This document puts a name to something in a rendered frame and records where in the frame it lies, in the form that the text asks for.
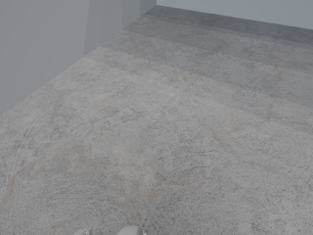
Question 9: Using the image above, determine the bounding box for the left robot thigh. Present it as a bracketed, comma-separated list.
[116, 225, 147, 235]

